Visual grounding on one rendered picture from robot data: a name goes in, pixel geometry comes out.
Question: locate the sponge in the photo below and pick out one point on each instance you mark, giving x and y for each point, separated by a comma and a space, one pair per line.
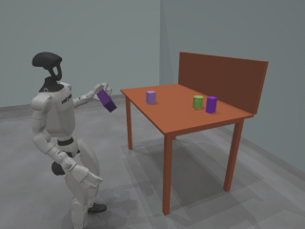
106, 101

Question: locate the left robot upper arm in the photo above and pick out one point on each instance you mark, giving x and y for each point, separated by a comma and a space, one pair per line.
69, 85

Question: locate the left robot foot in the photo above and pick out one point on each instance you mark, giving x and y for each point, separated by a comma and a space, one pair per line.
97, 208

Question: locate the robot left thigh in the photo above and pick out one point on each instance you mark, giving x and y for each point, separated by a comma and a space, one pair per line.
88, 158

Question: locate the robot left hand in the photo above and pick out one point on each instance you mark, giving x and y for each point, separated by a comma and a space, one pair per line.
99, 87

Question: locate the robot left forearm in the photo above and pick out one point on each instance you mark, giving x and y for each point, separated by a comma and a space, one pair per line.
83, 99

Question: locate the robot right forearm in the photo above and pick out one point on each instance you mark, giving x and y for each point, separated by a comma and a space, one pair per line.
54, 152

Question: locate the robot right hand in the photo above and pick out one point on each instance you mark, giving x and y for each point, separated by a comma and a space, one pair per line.
79, 173

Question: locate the table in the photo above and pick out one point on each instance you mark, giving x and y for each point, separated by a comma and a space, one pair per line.
236, 82

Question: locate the right robot upper arm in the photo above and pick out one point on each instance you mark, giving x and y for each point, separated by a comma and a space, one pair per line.
40, 106

